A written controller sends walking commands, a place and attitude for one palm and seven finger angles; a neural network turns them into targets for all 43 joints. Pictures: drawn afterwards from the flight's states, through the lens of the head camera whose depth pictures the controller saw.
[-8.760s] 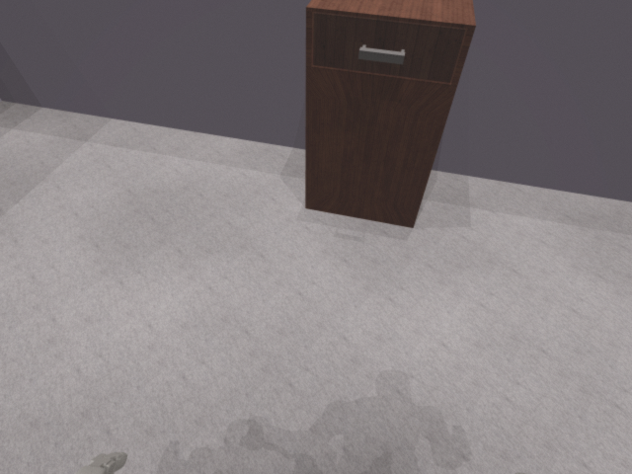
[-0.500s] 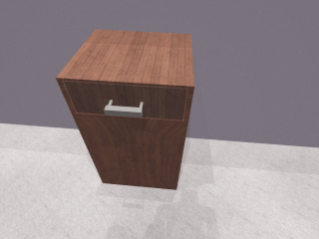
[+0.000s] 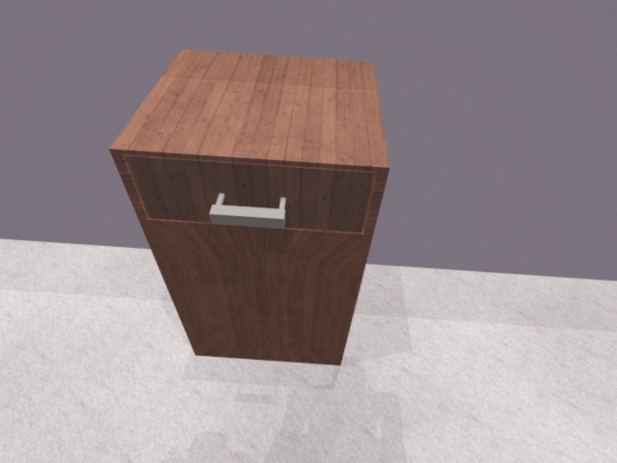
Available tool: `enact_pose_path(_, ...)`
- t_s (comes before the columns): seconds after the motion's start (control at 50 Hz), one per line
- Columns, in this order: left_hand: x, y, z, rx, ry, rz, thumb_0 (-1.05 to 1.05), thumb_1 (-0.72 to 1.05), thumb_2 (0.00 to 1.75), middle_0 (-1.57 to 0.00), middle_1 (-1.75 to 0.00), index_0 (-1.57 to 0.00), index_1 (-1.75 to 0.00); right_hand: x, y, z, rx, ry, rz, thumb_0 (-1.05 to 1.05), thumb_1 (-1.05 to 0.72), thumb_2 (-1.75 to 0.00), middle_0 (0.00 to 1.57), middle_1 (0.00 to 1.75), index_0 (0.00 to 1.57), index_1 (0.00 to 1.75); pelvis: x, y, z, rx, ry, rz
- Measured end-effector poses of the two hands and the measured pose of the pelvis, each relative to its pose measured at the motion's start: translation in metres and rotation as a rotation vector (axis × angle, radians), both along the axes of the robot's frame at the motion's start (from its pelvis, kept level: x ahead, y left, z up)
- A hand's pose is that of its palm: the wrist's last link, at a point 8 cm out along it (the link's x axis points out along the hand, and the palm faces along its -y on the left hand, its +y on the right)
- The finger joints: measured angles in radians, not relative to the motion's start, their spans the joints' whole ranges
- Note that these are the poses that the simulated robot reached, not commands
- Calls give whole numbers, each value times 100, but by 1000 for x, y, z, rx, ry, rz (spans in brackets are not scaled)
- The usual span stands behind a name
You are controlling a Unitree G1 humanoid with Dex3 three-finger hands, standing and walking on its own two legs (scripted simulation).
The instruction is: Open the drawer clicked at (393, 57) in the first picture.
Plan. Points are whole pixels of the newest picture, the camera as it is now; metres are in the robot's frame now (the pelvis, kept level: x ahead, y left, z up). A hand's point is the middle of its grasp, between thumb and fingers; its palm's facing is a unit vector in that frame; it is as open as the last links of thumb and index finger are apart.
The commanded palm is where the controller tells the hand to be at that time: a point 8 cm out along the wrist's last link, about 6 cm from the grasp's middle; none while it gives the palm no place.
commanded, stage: come to a stop and stand still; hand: left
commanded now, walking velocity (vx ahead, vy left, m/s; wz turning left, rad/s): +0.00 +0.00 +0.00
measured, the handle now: (250, 208) +0.55 +0.15 -0.02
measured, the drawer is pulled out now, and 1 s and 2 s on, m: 0.00 0.00 0.00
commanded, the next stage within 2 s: look again from close up in 0.04 s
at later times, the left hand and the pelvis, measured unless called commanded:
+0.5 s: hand out of the picture +0.00 +0.16 -0.18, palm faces +0.05 -0.98 -0.21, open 7.4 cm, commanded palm none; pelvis -0.02 -0.02 -0.01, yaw +1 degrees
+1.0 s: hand out of the picture -0.09 +0.15 -0.18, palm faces +0.06 -0.98 -0.17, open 7.4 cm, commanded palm none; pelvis -0.05 -0.02 +0.00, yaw +1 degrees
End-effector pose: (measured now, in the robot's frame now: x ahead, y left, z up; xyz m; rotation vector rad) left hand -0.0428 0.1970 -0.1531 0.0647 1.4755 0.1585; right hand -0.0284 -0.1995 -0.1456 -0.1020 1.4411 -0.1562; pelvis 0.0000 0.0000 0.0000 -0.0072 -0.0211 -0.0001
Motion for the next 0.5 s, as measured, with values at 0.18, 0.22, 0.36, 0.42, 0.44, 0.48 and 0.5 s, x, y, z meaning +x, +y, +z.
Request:
enact_pose_path(0.18, 8, 4, -1, -3, -23, -37, 1, 91, 90, -20, -30, -20, -30, -1, 0, 1, 0, -11, 2, 1, -91, -90, 20, 30, 20, 30, -3, 2, -1, 8, 4, 1)
enact_pose_path(0.22, 12, 9, -2, 13, -38, -47, 1, 90, 90, -20, -30, -20, -30, 1, -7, 2, -16, -35, 9, 1, -91, -90, 20, 30, 20, 30, -6, 0, -3, 13, 11, 9)
enact_pose_path(0.36, 28, 19, -1, 68, -121, -57, 1, 91, 90, -20, -30, -20, -30, 15, -32, -2, -57, -113, 13, 1, -91, -90, 20, 30, 20, 30, -11, -8, -9, -1, 4, 11)
enact_pose_path(0.42, 33, 19, 0, 79, -160, -55, 1, 91, 90, -20, -30, -20, -30, 23, -40, -2, -64, -149, 21, 1, -91, -90, 20, 30, 20, 30, -15, -12, -10, -3, -11, 11)
enact_pose_path(0.44, 34, 18, 1, 81, -172, -54, 1, 91, 90, -20, -30, -20, -30, 25, -42, -2, -65, -159, 24, 1, -91, -90, 20, 30, 20, 30, -17, -13, -10, -4, -15, 11)
enact_pose_path(0.48, 35, 16, 2, 82, -191, -54, 1, 91, 90, -20, -30, -20, -30, 28, -45, -1, -63, -176, 30, 1, -91, -90, 20, 30, 20, 30, -21, -15, -10, -5, -24, 10)
enact_pose_path(0.5, 34, 15, 2, 80, -198, -54, 1, 91, 90, -20, -30, -20, -30, 29, -46, -1, -61, -184, 33, 1, -91, -90, 19, 30, 20, 30, -23, -16, -10, -5, -27, 9)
